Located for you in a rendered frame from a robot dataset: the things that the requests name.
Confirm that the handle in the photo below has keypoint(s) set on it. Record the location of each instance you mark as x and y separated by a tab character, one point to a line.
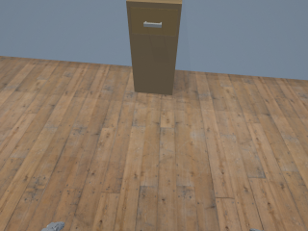
151	24

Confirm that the robot left hand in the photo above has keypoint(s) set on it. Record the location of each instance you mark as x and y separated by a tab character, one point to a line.
54	226

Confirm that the drawer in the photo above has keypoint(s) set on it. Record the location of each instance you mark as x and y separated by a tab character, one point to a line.
168	17

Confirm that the cabinet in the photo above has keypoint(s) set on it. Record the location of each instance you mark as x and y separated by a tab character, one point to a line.
153	56

